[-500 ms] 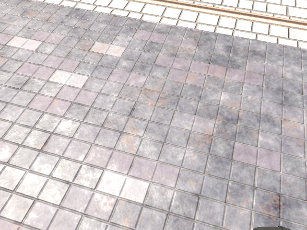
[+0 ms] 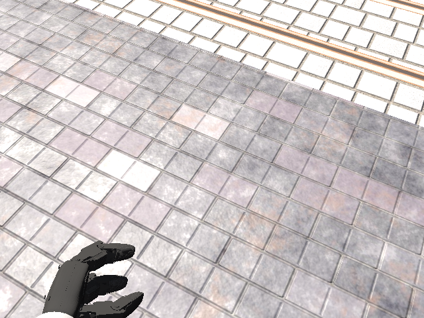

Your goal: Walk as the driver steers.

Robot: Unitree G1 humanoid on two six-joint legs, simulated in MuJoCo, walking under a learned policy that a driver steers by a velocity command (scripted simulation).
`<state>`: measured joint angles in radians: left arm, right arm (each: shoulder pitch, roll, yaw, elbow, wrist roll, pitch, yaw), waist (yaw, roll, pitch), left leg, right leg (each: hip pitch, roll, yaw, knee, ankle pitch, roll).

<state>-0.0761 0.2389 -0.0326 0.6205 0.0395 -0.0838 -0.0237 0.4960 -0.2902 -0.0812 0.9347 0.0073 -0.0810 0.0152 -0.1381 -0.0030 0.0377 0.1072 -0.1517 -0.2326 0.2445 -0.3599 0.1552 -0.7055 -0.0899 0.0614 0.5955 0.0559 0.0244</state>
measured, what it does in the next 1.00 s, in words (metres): walks ahead: right foot, then left foot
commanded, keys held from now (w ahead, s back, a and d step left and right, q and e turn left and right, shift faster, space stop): w+q+shift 0.26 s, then w+e+shift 0.40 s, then e+shift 0.34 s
